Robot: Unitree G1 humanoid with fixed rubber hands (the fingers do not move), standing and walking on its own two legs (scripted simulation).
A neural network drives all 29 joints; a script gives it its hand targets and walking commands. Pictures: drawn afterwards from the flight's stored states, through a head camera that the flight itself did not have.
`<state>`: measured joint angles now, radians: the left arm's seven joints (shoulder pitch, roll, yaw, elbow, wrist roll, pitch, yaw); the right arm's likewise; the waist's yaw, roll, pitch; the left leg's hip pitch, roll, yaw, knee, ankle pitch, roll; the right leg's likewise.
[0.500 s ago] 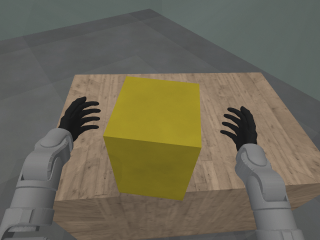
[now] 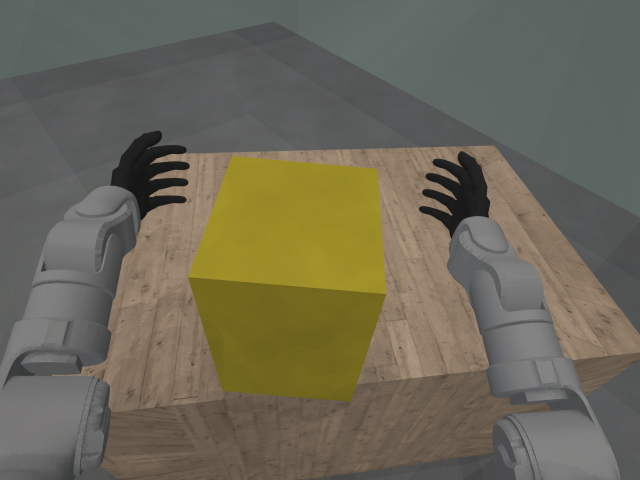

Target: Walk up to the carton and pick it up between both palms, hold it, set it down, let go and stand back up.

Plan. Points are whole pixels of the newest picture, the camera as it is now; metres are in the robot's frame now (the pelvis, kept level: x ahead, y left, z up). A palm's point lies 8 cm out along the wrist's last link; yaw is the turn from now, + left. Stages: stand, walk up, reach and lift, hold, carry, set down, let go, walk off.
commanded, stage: reach and lift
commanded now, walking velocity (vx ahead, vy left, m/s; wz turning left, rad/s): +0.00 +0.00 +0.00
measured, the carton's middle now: (295, 286) +0.39 -0.03 +0.01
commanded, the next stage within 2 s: none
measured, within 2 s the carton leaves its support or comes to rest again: neither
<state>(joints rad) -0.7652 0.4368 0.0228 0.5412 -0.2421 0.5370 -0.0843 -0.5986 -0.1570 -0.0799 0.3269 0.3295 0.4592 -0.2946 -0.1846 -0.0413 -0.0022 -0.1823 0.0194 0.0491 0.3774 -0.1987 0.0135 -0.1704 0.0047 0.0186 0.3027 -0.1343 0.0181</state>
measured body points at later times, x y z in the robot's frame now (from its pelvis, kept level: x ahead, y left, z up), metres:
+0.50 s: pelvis +0.01 +0.00 +0.00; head +0.01 +0.02 +0.45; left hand +0.48 +0.11 +0.17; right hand +0.38 -0.25 +0.16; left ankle +0.00 +0.11 -0.75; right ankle +0.02 -0.13 -0.75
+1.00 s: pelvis -0.01 +0.00 -0.01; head +0.03 +0.02 +0.44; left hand +0.46 +0.12 +0.07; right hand +0.38 -0.21 +0.07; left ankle +0.00 +0.11 -0.75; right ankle +0.02 -0.13 -0.75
